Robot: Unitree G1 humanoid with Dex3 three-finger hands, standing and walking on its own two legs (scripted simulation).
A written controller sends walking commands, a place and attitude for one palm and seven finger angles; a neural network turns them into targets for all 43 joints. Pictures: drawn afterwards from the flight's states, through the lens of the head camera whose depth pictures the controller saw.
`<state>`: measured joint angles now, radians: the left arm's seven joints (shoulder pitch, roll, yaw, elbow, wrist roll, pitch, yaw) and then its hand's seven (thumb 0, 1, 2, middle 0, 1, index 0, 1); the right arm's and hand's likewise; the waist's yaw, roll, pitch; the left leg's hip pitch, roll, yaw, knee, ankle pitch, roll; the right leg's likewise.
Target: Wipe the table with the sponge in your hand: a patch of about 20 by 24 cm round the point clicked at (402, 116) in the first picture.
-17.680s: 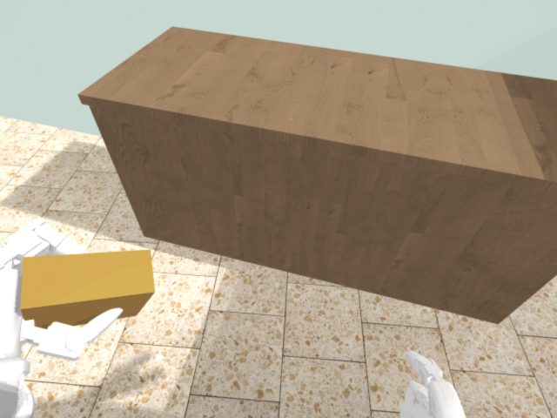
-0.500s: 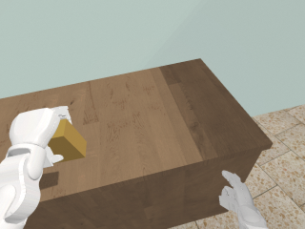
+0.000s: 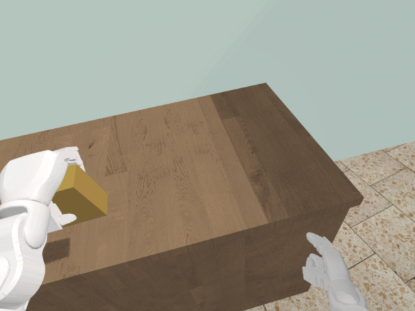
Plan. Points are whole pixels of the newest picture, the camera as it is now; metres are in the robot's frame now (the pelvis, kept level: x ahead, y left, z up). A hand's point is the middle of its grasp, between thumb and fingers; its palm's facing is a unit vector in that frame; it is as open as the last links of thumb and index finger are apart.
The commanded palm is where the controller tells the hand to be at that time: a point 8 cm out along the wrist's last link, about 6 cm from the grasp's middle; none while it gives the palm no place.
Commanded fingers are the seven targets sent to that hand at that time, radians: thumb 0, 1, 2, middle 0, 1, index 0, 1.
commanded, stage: move the sponge above the wiping area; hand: left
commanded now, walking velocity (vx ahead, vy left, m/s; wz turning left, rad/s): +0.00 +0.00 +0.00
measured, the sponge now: (67, 203) +0.23 +0.30 +0.13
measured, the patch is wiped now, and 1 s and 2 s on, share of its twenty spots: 0.00 0.00 0.00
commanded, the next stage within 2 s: none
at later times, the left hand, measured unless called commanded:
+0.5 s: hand (50, 200) +0.22 +0.32 +0.15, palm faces +0.11 -0.06 -0.99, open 9.3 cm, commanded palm +0.19 +0.30 +0.21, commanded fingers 0.00 0.10 1.30 -1.20 -1.60 -1.20 -1.60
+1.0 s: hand (62, 203) +0.23 +0.33 +0.12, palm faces +0.01 -0.08 -1.00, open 9.3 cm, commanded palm +0.21 +0.31 +0.19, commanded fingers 0.00 0.10 1.30 -1.20 -1.60 -1.20 -1.60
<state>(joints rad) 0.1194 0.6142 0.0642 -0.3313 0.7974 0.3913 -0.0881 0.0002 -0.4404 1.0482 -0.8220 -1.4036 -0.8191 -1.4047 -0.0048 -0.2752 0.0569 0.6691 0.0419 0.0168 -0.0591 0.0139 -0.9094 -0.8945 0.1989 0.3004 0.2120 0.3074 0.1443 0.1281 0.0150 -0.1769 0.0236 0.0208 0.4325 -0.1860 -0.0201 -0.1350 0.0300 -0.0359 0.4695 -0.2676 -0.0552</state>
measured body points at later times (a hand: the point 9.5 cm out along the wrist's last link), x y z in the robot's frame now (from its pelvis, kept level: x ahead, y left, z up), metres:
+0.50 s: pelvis +0.00 +0.01 +0.00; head -0.01 -0.03 +0.45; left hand +0.21 +0.32 +0.20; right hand +0.26 -0.18 -0.08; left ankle +0.03 +0.14 -0.74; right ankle +0.00 -0.08 -0.74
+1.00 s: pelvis +0.00 +0.02 +0.00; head +0.00 -0.03 +0.45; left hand +0.23 +0.33 +0.17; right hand +0.26 -0.17 -0.08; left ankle +0.03 +0.14 -0.74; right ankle +0.00 -0.08 -0.74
